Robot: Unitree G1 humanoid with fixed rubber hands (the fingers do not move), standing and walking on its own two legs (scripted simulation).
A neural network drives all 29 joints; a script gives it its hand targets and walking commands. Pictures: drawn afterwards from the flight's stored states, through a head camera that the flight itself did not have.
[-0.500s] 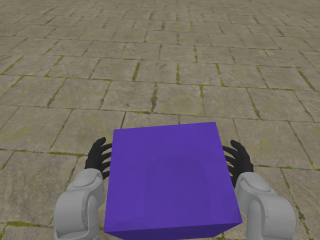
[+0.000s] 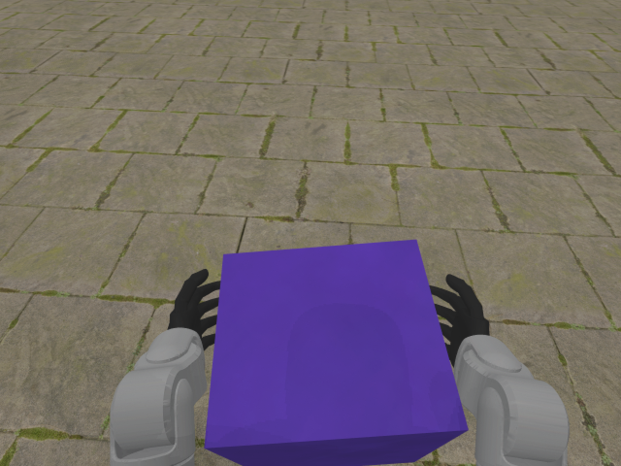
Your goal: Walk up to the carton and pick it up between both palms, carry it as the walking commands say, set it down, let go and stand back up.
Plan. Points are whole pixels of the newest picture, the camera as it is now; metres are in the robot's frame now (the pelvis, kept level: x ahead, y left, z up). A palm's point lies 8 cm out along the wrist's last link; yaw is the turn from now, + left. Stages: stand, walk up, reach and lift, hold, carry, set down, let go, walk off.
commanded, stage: carry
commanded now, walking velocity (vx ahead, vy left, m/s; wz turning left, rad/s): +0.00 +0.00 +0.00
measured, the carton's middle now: (328, 369) +0.24 +0.00 +0.02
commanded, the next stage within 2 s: hold in 1.16 s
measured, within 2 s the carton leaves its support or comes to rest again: neither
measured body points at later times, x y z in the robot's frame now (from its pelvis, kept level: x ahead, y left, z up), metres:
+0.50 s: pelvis +0.00 +0.00 +0.00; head -0.01 +0.00 +0.45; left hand +0.27 +0.16 +0.07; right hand +0.26 -0.16 +0.07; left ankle +0.02 +0.14 -0.73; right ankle +0.03 -0.07 -0.73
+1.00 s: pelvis +0.00 +0.00 +0.00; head -0.01 +0.00 +0.45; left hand +0.28 +0.16 +0.03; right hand +0.28 -0.16 +0.04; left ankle +0.02 +0.14 -0.73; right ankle +0.03 -0.07 -0.73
